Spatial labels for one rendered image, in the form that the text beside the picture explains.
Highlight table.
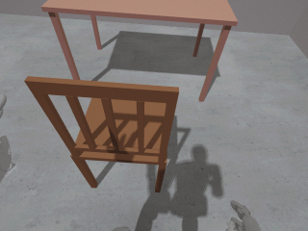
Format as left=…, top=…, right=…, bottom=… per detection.
left=41, top=0, right=238, bottom=102

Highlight robot right hand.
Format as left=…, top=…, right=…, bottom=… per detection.
left=225, top=200, right=261, bottom=231

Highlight robot left hand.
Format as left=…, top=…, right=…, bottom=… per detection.
left=0, top=94, right=17, bottom=183

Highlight chair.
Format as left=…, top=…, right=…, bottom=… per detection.
left=24, top=76, right=179, bottom=193

